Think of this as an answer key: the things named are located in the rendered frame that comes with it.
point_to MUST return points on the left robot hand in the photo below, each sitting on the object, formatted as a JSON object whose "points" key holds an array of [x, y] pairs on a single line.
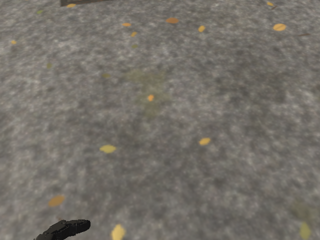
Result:
{"points": [[63, 229]]}

